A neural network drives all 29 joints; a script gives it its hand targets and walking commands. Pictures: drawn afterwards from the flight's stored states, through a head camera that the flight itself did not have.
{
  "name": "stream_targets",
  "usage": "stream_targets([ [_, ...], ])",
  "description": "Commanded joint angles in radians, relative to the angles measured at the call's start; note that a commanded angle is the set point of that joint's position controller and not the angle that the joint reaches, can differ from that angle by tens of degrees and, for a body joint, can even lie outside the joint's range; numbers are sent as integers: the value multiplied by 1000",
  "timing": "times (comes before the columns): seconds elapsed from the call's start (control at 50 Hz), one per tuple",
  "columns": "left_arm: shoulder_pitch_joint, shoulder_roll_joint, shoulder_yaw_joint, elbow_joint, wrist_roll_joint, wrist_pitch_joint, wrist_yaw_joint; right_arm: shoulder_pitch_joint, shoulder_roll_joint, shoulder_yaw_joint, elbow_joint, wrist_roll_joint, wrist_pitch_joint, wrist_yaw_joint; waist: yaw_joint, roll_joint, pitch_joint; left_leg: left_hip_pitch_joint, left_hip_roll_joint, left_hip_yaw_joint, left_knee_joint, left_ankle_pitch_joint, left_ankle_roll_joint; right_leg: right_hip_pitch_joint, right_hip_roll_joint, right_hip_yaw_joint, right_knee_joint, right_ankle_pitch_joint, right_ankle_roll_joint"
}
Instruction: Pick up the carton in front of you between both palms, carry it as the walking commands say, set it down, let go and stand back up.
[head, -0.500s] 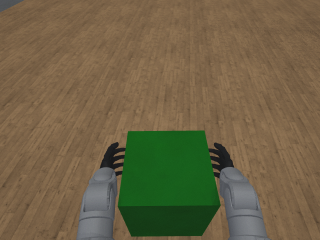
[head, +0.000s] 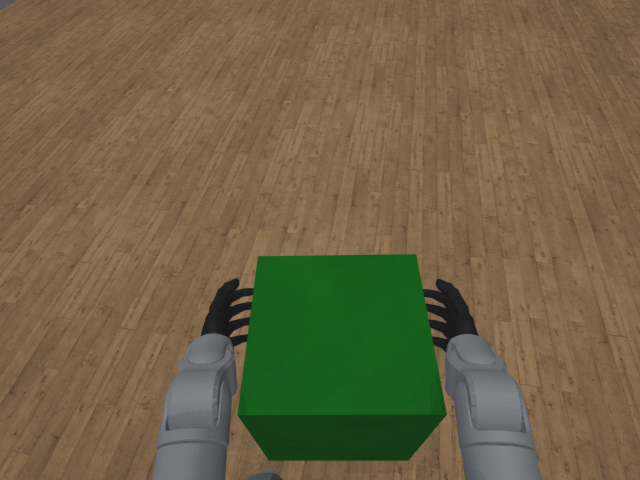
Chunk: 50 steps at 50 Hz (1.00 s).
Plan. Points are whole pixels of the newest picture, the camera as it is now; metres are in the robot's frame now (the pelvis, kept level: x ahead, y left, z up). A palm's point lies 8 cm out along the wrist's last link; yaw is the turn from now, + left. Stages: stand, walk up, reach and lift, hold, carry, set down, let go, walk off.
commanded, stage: carry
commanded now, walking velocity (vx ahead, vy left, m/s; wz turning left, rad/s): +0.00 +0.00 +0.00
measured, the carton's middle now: (337, 364) +0.29 +0.00 -0.07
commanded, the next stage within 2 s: none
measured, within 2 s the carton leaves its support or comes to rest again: neither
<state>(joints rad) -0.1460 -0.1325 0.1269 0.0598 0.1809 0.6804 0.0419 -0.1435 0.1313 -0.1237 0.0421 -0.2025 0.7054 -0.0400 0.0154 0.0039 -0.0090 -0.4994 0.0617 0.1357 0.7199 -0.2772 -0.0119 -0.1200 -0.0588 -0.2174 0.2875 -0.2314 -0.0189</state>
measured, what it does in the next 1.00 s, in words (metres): walks ahead: left foot, then right foot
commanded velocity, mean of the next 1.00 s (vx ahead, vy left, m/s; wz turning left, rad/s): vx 0.00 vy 0.00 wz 0.00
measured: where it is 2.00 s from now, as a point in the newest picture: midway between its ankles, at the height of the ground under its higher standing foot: outside the picture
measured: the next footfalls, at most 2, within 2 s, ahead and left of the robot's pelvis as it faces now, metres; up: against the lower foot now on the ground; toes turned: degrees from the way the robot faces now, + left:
left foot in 0.10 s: +0.20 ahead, +0.12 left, +0.00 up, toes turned -18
right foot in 0.26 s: +0.10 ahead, -0.10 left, +0.00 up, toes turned -7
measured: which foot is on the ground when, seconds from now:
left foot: up 0.00-0.08, down 0.10-1.00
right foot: down 0.00-0.14, up 0.16-0.24, down 0.26-1.00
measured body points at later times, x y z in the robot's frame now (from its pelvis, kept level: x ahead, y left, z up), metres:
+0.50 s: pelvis +0.16 +0.01 -0.01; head +0.16 +0.01 +0.44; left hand +0.47 +0.15 +0.02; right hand +0.46 -0.15 +0.02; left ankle +0.16 +0.11 -0.75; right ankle +0.06 -0.10 -0.74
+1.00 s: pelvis +0.16 +0.00 -0.02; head +0.15 +0.00 +0.43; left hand +0.46 +0.14 +0.01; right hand +0.45 -0.16 +0.01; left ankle +0.16 +0.11 -0.75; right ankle +0.06 -0.09 -0.75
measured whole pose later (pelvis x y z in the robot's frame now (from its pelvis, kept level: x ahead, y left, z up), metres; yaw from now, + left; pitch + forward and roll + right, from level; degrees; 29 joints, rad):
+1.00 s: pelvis +0.16 +0.00 -0.02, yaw -2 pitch +3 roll +1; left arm -0.17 -0.14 0.14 0.10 0.21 0.73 0.03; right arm -0.16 0.13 -0.14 0.10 -0.22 0.74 -0.04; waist 0.00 -0.01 -0.08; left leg -0.31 0.07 0.19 0.55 -0.29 0.01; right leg -0.13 -0.06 -0.18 0.50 -0.41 0.00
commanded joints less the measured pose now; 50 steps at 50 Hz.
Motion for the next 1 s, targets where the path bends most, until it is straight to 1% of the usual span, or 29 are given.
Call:
stream_targets([
  [0.0, -391, -865, -631, -141, -248, -13, -224, -424, 852, 656, -162, 259, -36, 199, -4, -188, -313, 65, -31, 47, -159, 157, -1, 249, -191, 41, 45, 774, -64],
  [0.02, -359, -849, -620, -140, -238, 1, -219, -405, 835, 657, -165, 258, -24, 199, -1, -184, -312, 111, -40, 66, -215, 214, 1, 239, -180, 24, 77, 758, -53],
  [0.04, -337, -832, -607, -138, -227, 14, -215, -381, 821, 651, -163, 253, -12, 200, -8, -163, -311, 189, -48, 88, -302, 306, 3, 210, -161, -3, 135, 709, -32],
  [0.06, -324, -814, -595, -138, -217, 25, -211, -369, 808, 642, -161, 246, -3, 202, -16, -128, -316, 311, -42, 101, -404, 439, 3, 151, -143, -23, 205, 662, 1],
  [0.08, -334, -795, -587, -144, -212, 35, -207, -367, 797, 627, -155, 237, 7, 204, -20, -101, -343, 473, 8, 60, -411, 552, 8, 49, -132, -19, 258, 552, 34],
  [0.1, -357, -777, -578, -155, -208, 44, -204, -374, 779, 607, -155, 234, 14, 206, -23, 54, -404, 660, 181, -106, -307, 1011, 56, -84, -81, -8, 397, 213, 72],
  [0.12, -337, -775, -594, -143, -206, 56, -205, -333, 776, 576, -124, 237, 20, 209, -34, 172, -471, 807, 295, -242, -268, 1161, 176, -220, -30, 73, 460, -163, 86],
  [0.14, -303, -771, -583, -119, -199, 59, -209, -304, 786, 560, -94, 236, 20, 211, -28, 179, -466, 764, 319, -261, -313, 1049, 206, -232, -26, 115, 457, -349, 77],
  [0.16, -309, -781, -579, -103, -195, 55, -213, -301, 794, 550, -83, 233, 12, 214, -26, 153, -432, 720, 299, -236, -342, 951, 193, -232, -30, 140, 380, -372, 65],
  [0.18, -327, -790, -581, -100, -198, 44, -214, -308, 808, 551, -73, 232, 3, 216, -26, 139, -411, 685, 278, -215, -357, 878, 171, -214, -26, 144, 290, -351, 55],
  [0.2, -342, -808, -590, -103, -204, 33, -215, -327, 822, 556, -76, 236, -8, 218, -23, 138, -399, 643, 247, -175, -359, 813, 143, -172, -20, 134, 198, -272, 52],
  [0.24, -370, -842, -610, -111, -214, 12, -214, -371, 844, 573, -95, 245, -27, 220, -14, 126, -418, 576, 187, -90, -340, 667, 92, -47, -18, 104, 46, -1, 54],
  [0.26, -383, -849, -620, -123, -219, 7, -213, -389, 849, 588, -110, 253, -32, 220, -17, 106, -423, 528, 165, -60, -328, 588, 69, 18, -46, 111, 35, 87, 58],
  [0.28, -406, -851, -624, -144, -218, 2, -212, -417, 853, 607, -134, 257, -37, 222, -17, 66, -407, 510, 146, -24, -299, 566, 49, 7, -89, 135, 69, 196, 56],
  [0.3, -434, -849, -616, -139, -221, 4, -211, -453, 849, 610, -142, 262, -35, 220, -23, 12, -387, 472, 128, -25, -272, 588, 43, 31, -109, 137, 131, 350, 52],
  [0.32, -431, -840, -608, -127, -222, 9, -211, -450, 839, 606, -129, 258, -27, 217, -23, -14, -380, 445, 121, -24, -249, 615, 46, 48, -116, 130, 157, 421, 52],
  [0.36, -348, -812, -562, -50, -199, 25, -209, -395, 803, 577, -77, 239, -9, 211, -19, -27, -386, 447, 116, -23, -198, 698, 50, 44, -117, 125, 179, 523, 48],
  [0.4, -341, -802, -539, -31, -188, 24, -210, -382, 793, 556, -53, 224, -6, 208, -16, -29, -393, 436, 112, -24, -167, 772, 53, 49, -109, 118, 209, 605, 46],
  [0.42, -356, -808, -540, -36, -190, 23, -211, -390, 802, 555, -52, 224, -5, 208, -14, -29, -393, 430, 109, -21, -162, 772, 51, 49, -107, 116, 214, 620, 46],
  [0.5, -396, -837, -541, -26, -196, 22, -219, -426, 832, 555, -40, 225, -7, 213, -12, -26, -365, 399, 96, -13, -168, 707, 37, 54, -101, 110, 206, 620, 46],
  [0.62, -414, -861, -550, -18, -205, 21, -225, -436, 850, 557, -35, 228, -7, 218, -11, -9, -369, 410, 95, -19, -167, 730, 40, 57, -93, 102, 204, 599, 45],
  [0.74, -415, -867, -553, -20, -208, 21, -225, -439, 855, 562, -38, 231, -9, 220, -10, -19, -366, 390, 91, -16, -168, 667, 36, 76, -102, 98, 201, 629, 39],
  [0.8, -413, -867, -553, -22, -209, 21, -225, -438, 854, 563, -39, 231, -9, 221, -10, -22, -368, 386, 93, -17, -166, 639, 37, 78, -108, 96, 202, 623, 35],
  [0.88, -409, -866, -552, -20, -207, 22, -225, -435, 853, 560, -38, 230, -9, 221, -11, -24, -369, 379, 99, -21, -161, 588, 40, 73, -115, 93, 203, 585, 28],
  [0.92, -410, -865, -551, -21, -207, 22, -225, -437, 852, 558, -37, 230, -9, 222, -12, -27, -367, 365, 102, -24, -158, 537, 42, 73, -120, 94, 201, 556, 23],
  [0.98, -432, -866, -553, -33, -208, 19, -224, -463, 855, 563, -43, 234, -12, 224, -12, -23, -343, 360, 105, -26, -178, 489, 40, 42, -117, 90, 192, 454, 18],
])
